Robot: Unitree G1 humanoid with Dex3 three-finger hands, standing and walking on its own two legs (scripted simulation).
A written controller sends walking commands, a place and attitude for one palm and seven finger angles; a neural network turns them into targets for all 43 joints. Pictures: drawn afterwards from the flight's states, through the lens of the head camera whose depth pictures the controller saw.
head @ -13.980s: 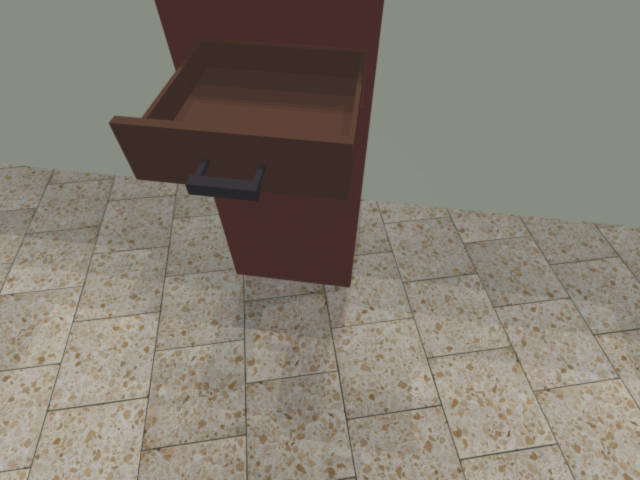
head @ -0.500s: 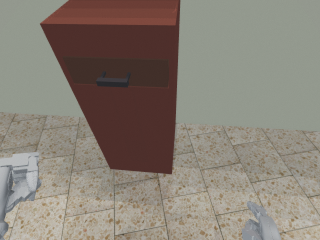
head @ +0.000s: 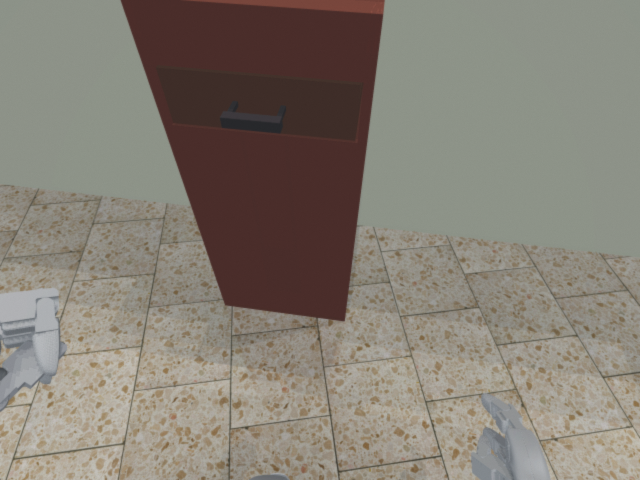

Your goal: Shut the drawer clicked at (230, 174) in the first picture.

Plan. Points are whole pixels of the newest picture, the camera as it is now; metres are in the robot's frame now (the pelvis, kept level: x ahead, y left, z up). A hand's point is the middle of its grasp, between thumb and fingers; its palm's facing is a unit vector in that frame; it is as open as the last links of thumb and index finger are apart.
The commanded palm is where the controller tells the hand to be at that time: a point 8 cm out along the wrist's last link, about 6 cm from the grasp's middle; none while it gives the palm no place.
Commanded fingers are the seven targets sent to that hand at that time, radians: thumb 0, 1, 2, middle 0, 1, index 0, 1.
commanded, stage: step back with the hand held close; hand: left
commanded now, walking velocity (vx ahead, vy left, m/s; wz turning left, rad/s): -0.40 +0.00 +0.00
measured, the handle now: (254, 115) +0.72 +0.18 +0.06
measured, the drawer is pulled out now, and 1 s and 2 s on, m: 0.00 0.00 0.00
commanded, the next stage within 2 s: stop stepping back and stand still in 0.58 s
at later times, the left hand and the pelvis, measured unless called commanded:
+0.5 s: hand (19, 414) +0.14 +0.23 +0.18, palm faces +0.31 -0.85 -0.43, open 3.2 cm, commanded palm +0.08 +0.28 +0.19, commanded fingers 0.00 0.90 0.90 -1.40 -1.60 -1.40 -1.60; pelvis -0.07 +0.01 +0.00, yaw -5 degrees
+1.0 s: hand out of the picture +0.06 +0.28 +0.16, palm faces +0.39 -0.83 -0.39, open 3.2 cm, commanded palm -0.01 +0.32 +0.19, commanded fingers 0.00 0.90 0.90 -1.40 -1.60 -1.40 -1.60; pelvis -0.14 +0.04 +0.00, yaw -1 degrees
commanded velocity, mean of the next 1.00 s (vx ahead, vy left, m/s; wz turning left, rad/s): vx -0.22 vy -0.01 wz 0.02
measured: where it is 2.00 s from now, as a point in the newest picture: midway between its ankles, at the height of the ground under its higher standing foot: outside the picture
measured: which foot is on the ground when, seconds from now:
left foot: down 0.00-0.72, up 0.74-0.90, down 0.92-1.00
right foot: down 0.00-0.22, up 0.24-0.44, down 0.46-1.00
